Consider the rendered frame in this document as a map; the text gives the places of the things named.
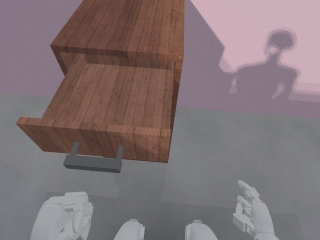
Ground robot right hand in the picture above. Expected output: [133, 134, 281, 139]
[233, 180, 275, 239]

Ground drawer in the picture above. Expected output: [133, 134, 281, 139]
[16, 53, 174, 162]

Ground robot right thigh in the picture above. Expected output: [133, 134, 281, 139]
[185, 223, 218, 240]

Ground cabinet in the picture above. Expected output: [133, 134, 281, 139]
[50, 0, 185, 163]

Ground robot right shin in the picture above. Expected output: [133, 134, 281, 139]
[192, 220, 202, 224]

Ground robot left hand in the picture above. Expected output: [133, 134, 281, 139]
[29, 191, 94, 240]

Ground handle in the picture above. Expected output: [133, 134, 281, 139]
[63, 142, 124, 173]

